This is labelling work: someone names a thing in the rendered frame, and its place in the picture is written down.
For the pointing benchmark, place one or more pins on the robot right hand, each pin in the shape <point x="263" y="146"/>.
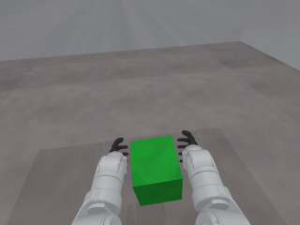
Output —
<point x="190" y="140"/>

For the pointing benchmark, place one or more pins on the robot left hand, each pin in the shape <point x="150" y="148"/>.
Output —
<point x="116" y="147"/>

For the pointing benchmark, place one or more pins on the robot right forearm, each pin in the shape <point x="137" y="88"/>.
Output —
<point x="207" y="188"/>

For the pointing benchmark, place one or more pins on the carton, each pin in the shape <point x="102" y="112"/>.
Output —
<point x="155" y="171"/>

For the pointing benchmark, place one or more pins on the robot left upper arm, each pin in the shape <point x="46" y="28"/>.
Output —
<point x="103" y="218"/>

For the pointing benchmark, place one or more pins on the robot right upper arm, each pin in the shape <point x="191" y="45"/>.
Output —
<point x="212" y="216"/>

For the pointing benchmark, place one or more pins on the robot left forearm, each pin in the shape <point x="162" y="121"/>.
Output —
<point x="105" y="192"/>

